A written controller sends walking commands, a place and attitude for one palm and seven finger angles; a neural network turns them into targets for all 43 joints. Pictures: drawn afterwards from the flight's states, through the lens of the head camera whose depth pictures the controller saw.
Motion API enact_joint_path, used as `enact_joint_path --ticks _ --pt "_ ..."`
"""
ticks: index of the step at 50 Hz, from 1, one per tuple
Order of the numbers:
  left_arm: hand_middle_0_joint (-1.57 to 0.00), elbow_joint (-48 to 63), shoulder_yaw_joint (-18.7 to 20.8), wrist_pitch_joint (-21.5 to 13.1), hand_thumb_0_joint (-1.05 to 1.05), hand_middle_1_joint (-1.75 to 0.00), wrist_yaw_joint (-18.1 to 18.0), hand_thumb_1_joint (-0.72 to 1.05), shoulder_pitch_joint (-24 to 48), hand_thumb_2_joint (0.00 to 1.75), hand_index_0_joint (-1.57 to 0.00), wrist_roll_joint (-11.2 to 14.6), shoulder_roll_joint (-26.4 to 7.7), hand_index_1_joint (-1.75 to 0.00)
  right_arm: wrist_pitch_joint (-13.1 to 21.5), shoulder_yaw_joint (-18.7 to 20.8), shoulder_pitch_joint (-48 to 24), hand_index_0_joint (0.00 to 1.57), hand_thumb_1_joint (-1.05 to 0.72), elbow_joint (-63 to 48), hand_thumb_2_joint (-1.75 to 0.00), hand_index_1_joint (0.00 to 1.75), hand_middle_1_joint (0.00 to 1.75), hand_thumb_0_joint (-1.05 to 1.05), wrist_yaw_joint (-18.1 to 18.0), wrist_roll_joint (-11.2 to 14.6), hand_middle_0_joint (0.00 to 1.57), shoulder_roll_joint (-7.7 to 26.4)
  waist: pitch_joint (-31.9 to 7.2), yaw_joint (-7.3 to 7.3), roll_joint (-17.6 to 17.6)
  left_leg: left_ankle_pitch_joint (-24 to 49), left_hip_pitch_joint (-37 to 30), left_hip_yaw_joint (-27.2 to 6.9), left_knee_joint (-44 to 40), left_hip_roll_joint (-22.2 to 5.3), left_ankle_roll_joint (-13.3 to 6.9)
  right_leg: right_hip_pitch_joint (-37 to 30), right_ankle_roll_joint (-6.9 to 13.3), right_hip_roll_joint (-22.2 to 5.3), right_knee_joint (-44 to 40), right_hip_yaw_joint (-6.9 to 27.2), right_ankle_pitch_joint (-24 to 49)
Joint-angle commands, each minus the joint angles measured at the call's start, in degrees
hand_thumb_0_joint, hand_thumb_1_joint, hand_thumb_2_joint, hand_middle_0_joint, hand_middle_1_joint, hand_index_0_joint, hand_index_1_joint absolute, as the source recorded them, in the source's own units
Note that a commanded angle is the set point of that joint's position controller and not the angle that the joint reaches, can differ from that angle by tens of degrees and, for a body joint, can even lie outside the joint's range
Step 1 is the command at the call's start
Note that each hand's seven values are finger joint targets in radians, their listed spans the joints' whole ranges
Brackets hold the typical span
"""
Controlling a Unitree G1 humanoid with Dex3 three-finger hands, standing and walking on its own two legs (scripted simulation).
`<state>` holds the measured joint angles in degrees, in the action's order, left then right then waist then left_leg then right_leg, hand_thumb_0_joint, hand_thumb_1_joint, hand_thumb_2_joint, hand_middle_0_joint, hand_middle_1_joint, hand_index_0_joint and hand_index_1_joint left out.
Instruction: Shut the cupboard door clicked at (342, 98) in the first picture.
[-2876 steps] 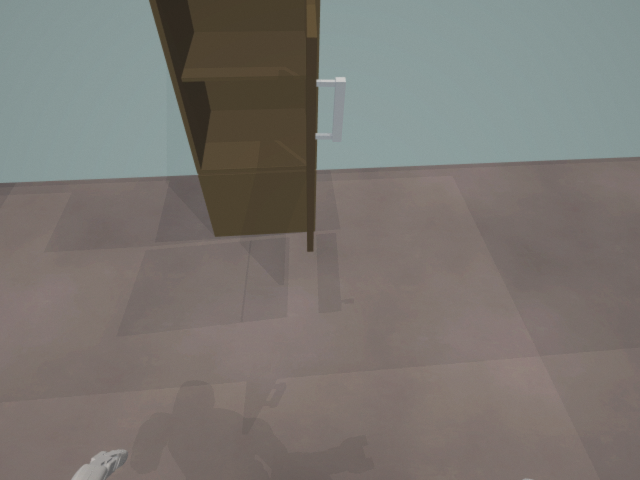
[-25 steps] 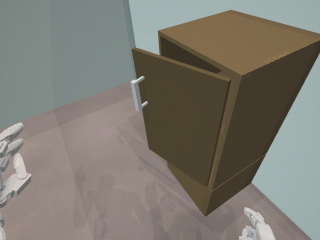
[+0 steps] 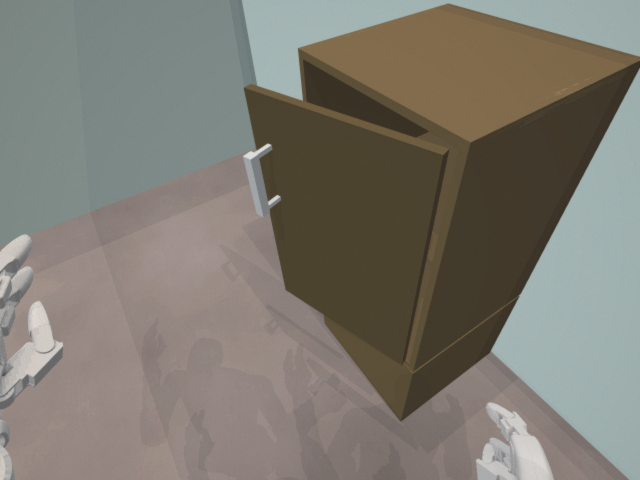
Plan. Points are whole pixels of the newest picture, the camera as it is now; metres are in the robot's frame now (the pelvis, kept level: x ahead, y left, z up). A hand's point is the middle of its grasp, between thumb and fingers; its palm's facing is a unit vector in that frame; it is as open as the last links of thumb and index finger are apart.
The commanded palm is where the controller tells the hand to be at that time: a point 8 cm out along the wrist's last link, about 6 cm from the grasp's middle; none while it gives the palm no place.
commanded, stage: step back with the hand held close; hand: left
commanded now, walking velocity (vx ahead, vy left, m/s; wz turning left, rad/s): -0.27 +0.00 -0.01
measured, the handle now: (264, 180) +0.64 +0.17 +0.02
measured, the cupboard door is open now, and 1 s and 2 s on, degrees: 18 18 18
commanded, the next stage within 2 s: stop stepping back and stand still in 0.80 s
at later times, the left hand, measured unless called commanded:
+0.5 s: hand out of the picture +0.12 +0.31 +0.15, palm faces +0.43 -0.76 -0.48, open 7.4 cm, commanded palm +0.05 +0.34 +0.17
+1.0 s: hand out of the picture -0.05 +0.33 +0.18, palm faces +0.56 -0.71 -0.43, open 7.5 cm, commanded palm -0.15 +0.35 +0.17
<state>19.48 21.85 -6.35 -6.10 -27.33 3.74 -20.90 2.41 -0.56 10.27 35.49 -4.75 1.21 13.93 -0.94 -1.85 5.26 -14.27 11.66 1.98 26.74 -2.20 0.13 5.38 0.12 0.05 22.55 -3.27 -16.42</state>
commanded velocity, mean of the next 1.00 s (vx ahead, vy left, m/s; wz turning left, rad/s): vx -0.25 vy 0.00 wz -0.04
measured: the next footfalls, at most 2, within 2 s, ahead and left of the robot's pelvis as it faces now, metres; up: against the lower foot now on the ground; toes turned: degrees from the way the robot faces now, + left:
right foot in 1.02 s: -0.24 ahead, -0.08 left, +0.00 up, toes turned +7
left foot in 1.24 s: -0.23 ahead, +0.18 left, +0.00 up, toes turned +6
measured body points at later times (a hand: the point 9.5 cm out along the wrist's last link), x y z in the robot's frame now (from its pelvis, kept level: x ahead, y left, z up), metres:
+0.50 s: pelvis -0.08 +0.04 -0.01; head -0.09 +0.04 +0.44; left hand +0.09 +0.35 +0.17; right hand +0.09 -0.21 -0.09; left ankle +0.00 +0.12 -0.74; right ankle -0.05 -0.11 -0.74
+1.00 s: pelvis -0.23 +0.03 -0.03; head -0.23 +0.06 +0.42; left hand -0.09 +0.37 +0.20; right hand -0.03 -0.18 -0.10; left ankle -0.02 +0.14 -0.73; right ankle -0.26 -0.09 -0.72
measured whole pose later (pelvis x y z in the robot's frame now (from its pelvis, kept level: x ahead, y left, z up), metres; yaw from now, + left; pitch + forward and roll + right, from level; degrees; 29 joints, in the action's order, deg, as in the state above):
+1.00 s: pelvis -0.23 +0.03 -0.03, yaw +10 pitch +0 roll -5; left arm 29.5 28.3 -13.7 -9.0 -25.6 4.6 -29.3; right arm 5.4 0.7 11.6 34.4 -3.9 0.9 9.9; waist 0.8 3.0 1.8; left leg -2.8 34.8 8.2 28.2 -5.6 -3.2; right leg 17.1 0.9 4.9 46.9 -4.1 -31.2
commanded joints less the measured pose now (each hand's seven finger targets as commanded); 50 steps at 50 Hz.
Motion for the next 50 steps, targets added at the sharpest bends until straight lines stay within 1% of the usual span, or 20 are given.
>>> enact_joint_path --ticks 1,6,9,12,16,22,25,27,29,30,34,36,38,40,42,43,45,47,49,50 --pt "-0.2 13.19 6.93 -4.47 0.0 -0.3 -1.12 0.9 1.7 0.9 -0.2 -0.32 -12.74 -0.3 0.79 2.9 -6.69 0.2 -0.9 -9.92 -0.9 0.3 0.3 0.0 -0.69 -0.13 0.2 5.52 -8.79 1.37 -5.38 18.4 -3.45 1.89 2.9 0.45 -1.89 2.21 -0.53 -6.65 0.53 3.15 37.03" --pt "-0.2 18.64 9.83 -3.71 0.0 -0.3 -2.2 0.9 -2.57 0.9 -0.2 0.42 -15.37 -0.3 -1.66 3.13 -6.54 0.2 -0.9 -12.31 -0.9 0.3 0.3 0.0 -1.42 0.02 0.2 5.96 -13.01 1.4 -2.68 32.71 -4.84 0.61 2.64 -1.36 -1.77 1.44 -1.11 -3.99 4.92 1.61 37.78" --pt "-0.2 19.32 12.44 -3.49 0.0 -0.3 -2.74 0.9 -4.12 0.9 -0.2 0.69 -17.49 -0.3 -2.53 3.49 -6.33 0.2 -0.9 -12.8 -0.9 0.3 0.3 0.0 -1.77 -0.08 0.2 6.45 -13.33 1.24 -2.18 32.8 -3.25 -0.45 1.84 -2.04 -1.58 1.61 -1.07 -3.09 5.83 1.63 34.43" --pt "-0.2 19.02 11.65 -3.67 0.0 -0.3 -3.02 0.9 -5.67 0.9 -0.2 0.93 -15.95 -0.3 -2.9 3.48 -5.45 0.2 -0.9 -13.35 -0.9 0.3 0.3 0.0 -1.68 0.05 0.2 6.45 -12.62 1.62 -1.07 31.09 -0.42 -1.34 0.36 -3.1 -1.62 1.52 -1.23 -2.09 6.94 1.53 29.34" --pt "-0.2 16.33 10.34 -3.96 0.0 -0.3 -3.02 0.9 -6.24 0.9 -0.2 1.01 -14.27 -0.3 -2.6 3.53 -5.3 0.2 -0.9 -13.17 -0.9 0.3 0.3 0.0 -1.61 0.12 0.2 7.07 -8.77 1.7 -0.95 18.47 6.71 -2.74 -2.85 -4.41 -2.17 1.89 -1.63 -1.29 6.59 2.07 19.97" --pt "-0.2 15.77 9.63 -6.45 0.0 -0.3 -3.3 0.9 -1.44 0.9 -0.2 -0.98 -12.89 -0.3 -0.49 3.23 -5.77 0.2 -0.9 -13.3 -0.9 0.3 0.3 0.0 -1.97 0.12 0.2 8.27 -2.05 1.76 3.48 -22.83 31.04 -8.55 -13.08 -7.48 -5.63 -7.43 -2.17 1.59 12.78 2.41 4.49" --pt "-0.2 18.18 10.33 -7.95 0.0 -0.3 -3.32 0.9 2.48 0.9 -0.2 -2.54 -13.43 -0.3 0.84 3.38 -5.63 0.2 -0.9 -13.18 -0.9 0.3 0.3 0.0 -2.2 -0.24 0.2 8.4 -1.77 1.54 6.03 -31.15 39.42 -11.0 -15.38 -9.38 -7.26 -12.97 -2.46 3.45 18.46 1.98 3.42" --pt "-0.2 20.36 11.02 -8.88 0.0 -0.3 -3.29 0.9 2.61 0.9 -0.2 -2.87 -14.11 -0.3 1.8 3.65 -5.32 0.2 -0.9 -13.22 -0.9 0.3 0.3 0.0 -1.96 -0.35 0.2 8.27 -3.27 1.45 7.11 -32.02 39.05 -10.99 -13.78 -9.03 -7.18 -12.57 -1.89 3.98 19.34 2.73 2.73" --pt "-0.2 21.67 13.26 -9.56 0.0 -0.3 -3.38 0.9 0.13 0.9 -0.2 -2.47 -16.48 -0.3 2.58 3.9 -4.47 0.2 -0.9 -12.93 -0.9 0.3 0.3 0.0 -1.58 -0.51 0.2 7.7 -4.41 1.65 4.49 -28.07 32.9 -8.78 -8.64 -6.67 -5.89 -6.38 -0.3 2.42 14.6 5.77 1.59" --pt "-0.2 23.45 11.64 -10.06 0.0 -0.3 -3.35 0.9 -0.52 0.9 -0.2 -1.79 -14.76 -0.3 3.05 3.5 -4.34 0.2 -0.9 -13.14 -0.9 0.3 0.3 0.0 -1.31 -0.47 0.2 6.42 -4.43 2.02 1.74 -23.93 27.4 -7.01 -4.88 -4.28 -4.48 -0.27 0.88 0.82 10.61 8.16 1.62" --pt "-0.2 23.49 11.39 -10.04 0.0 -0.3 -4.6 0.9 -0.36 0.9 -0.2 -0.55 -15.79 -0.3 3.55 3.93 -0.86 0.2 -0.9 -8.77 -0.9 0.3 0.3 0.0 -0.67 -1.53 0.2 5.52 -5.59 3.18 -11.08 -9.98 3.82 0.12 16.87 1.78 0.75 26.87 6.54 -11.88 -6.93 22.1 -13.54" --pt "-0.2 22.12 8.84 -9.52 0.0 -0.3 -5.37 0.9 4.09 0.9 -0.2 -1.08 -14.48 -0.3 3.5 3.28 -1.18 0.2 -0.9 -7.78 -0.9 0.3 0.3 0.0 -0.88 -1.71 0.2 4.81 -3.26 4.1 -12.34 -7.47 1.09 -0.38 16.24 1.21 0.36 31.01 5.13 -11.66 -6.42 18.63 -11.9" --pt "-0.2 19.84 7.97 -9.48 0.0 -0.3 -5.66 0.9 7.08 0.9 -0.2 -1.0 -14.21 -0.3 3.77 3.16 -1.4 0.2 -0.9 -7.44 -0.9 0.3 0.3 0.0 -1.54 -1.52 0.2 5.45 -0.92 4.3 -8.96 -10.05 3.21 -3.6 8.43 -0.58 -1.06 31.33 2.28 -6.63 -3.23 13.06 -13.93" --pt "-0.2 17.56 8.03 -9.87 0.0 -0.3 -5.65 0.9 7.88 0.9 -0.2 -1.16 -13.75 -0.3 4.53 3.07 -2.43 0.2 -0.9 -8.09 -0.9 0.3 0.3 0.0 -2.24 -1.04 0.2 6.5 2.06 3.69 -0.13 -21.48 14.19 -10.94 -5.09 -6.58 -3.18 24.11 0.03 -0.4 5.75 7.95 -15.5" --pt "-0.2 15.78 10.12 -9.96 0.0 -0.3 -5.23 0.9 7.18 0.9 -0.2 -1.83 -13.46 -0.3 5.07 3.56 -4.74 0.2 -0.9 -8.87 -0.9 0.3 0.3 0.0 -2.38 -1.03 0.2 7.58 -0.86 1.85 13.5 -39.33 37.38 -21.14 -22.19 -17.34 -7.53 0.58 -1.62 7.48 34.16 1.44 -8.22" --pt "-0.2 16.72 11.29 -9.87 0.0 -0.3 -4.69 0.9 7.71 0.9 -0.2 -1.36 -15.39 -0.3 4.9 4.1 -4.55 0.2 -0.9 -8.77 -0.9 0.3 0.3 0.0 -1.99 -1.52 0.2 5.9 -3.39 1.42 11.38 -31.59 36.49 -19.04 -22.6 -17.63 -6.97 0.0 -0.95 7.21 41.53 1.52 -11.18" --pt "-0.2 23.37 13.17 -11.54 0.0 -0.3 -4.06 0.9 8.21 0.9 -0.2 -0.16 -17.85 -0.3 5.7 4.9 -6.06 0.2 -0.9 -8.93 -0.9 0.3 0.3 0.0 -0.6 -1.48 0.2 4.97 -9.24 0.66 6.04 -17.82 23.29 -11.88 -16.7 -15.7 -5.11 5.61 -0.06 6.52 39.05 1.54 -14.4" --pt "-0.2 21.55 13.82 -11.42 0.0 -0.3 -3.68 0.9 -4.32 0.9 -0.2 1.17 -16.14 -0.3 6.65 5.26 -4.87 0.2 -0.9 -9.77 -0.9 0.3 0.3 0.0 0.82 -0.49 0.2 4.8 -12.88 0.01 7.58 -15.87 13.14 -2.89 -12.9 -12.0 -1.83 7.34 0.8 5.97 27.15 -2.38 -16.3" --pt "-0.2 22.22 16.11 -10.63 0.0 -0.3 -3.47 0.9 -10.88 0.9 -0.2 2.28 -17.21 -0.3 6.49 4.85 -4.6 0.2 -0.9 -10.73 -0.9 0.3 0.3 0.0 1.39 -0.04 0.2 4.01 -12.54 0.27 10.81 -19.14 12.63 1.83 -9.86 -9.01 1.49 5.32 1.61 5.11 12.91 -3.31 -16.92" --pt "-0.2 25.83 14.76 -10.77 0.0 -0.3 -3.15 0.9 -9.52 0.9 -0.2 2.14 -16.58 -0.3 6.1 4.21 -4.3 0.2 -0.9 -10.9 -0.9 0.3 0.3 0.0 1.53 -0.04 0.2 3.27 -9.99 1.12 6.04 -16.85 10.04 5.9 -2.48 -5.15 3.34 9.48 2.33 2.13 2.82 0.28 -17.9"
